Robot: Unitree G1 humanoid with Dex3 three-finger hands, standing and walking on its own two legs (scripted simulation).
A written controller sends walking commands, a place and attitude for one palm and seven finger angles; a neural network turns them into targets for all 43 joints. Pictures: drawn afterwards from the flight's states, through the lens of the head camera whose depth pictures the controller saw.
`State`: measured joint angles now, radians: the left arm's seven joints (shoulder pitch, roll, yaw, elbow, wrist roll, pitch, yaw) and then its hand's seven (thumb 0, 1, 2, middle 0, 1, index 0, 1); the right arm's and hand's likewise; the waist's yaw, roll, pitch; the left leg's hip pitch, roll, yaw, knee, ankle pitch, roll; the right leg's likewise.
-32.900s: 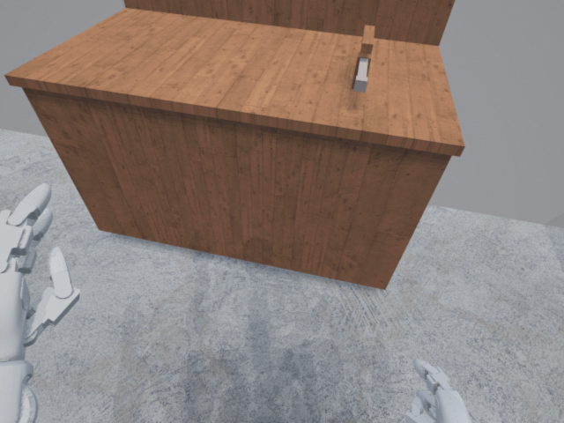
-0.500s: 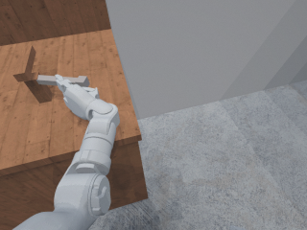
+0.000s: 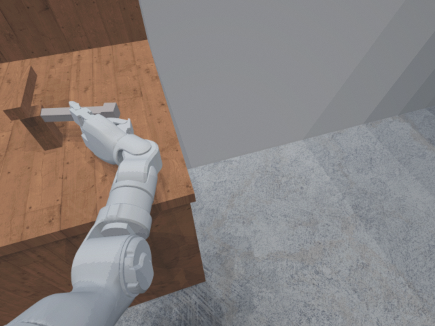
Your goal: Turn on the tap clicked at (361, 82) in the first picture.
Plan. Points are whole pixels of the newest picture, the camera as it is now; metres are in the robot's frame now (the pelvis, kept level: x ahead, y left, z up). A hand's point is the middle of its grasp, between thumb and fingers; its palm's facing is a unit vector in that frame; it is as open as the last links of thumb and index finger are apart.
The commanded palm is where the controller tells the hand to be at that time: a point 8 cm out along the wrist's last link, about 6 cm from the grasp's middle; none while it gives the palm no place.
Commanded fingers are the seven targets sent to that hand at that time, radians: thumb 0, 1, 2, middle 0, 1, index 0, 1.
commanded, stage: lift the hand up off the lever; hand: left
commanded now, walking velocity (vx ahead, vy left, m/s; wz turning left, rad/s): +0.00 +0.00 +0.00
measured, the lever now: (110, 112) +0.50 +0.20 +0.13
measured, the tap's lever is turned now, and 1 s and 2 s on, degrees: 75 76 76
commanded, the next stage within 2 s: none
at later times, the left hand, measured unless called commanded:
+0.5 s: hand (122, 118) +0.47 +0.17 +0.14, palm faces +0.76 -0.64 -0.11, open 7.9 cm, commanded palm +0.41 +0.19 +0.15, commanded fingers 0.00 0.90 0.90 -0.15 -0.15 -0.15 -0.15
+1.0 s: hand (117, 117) +0.44 +0.16 +0.17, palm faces +0.75 -0.65 -0.12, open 7.9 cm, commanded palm +0.40 +0.19 +0.17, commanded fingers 0.00 0.90 0.90 -0.15 -0.15 -0.15 -0.15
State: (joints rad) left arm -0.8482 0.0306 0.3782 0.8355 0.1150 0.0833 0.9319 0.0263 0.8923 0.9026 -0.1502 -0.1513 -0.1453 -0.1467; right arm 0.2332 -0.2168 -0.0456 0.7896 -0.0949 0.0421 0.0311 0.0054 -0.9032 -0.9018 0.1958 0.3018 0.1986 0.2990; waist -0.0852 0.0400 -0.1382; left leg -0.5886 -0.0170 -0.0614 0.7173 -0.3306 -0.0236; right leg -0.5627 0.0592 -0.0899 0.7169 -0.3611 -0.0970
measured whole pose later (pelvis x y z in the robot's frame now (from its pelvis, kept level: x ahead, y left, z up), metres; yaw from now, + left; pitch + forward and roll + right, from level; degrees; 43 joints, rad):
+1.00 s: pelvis +0.00 +0.01 +0.01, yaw +0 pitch +6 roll +0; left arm -0.77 -0.03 0.27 0.63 0.07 0.27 0.90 0.02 0.90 0.90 -0.15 -0.15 -0.15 -0.15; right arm 0.18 -0.21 -0.03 0.80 -0.07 0.05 0.02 0.01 -0.90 -0.90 0.20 0.30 0.20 0.30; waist -0.03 0.04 -0.11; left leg -0.43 -0.02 -0.06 0.62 -0.30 -0.01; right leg -0.40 0.05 -0.09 0.62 -0.33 -0.08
